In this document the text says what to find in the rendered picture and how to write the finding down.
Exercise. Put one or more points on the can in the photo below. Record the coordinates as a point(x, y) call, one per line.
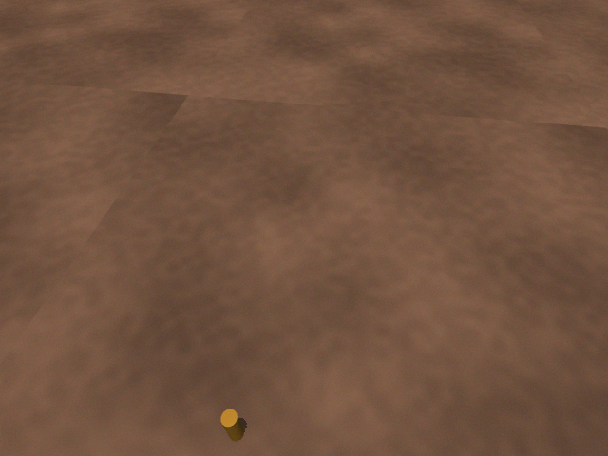
point(232, 425)

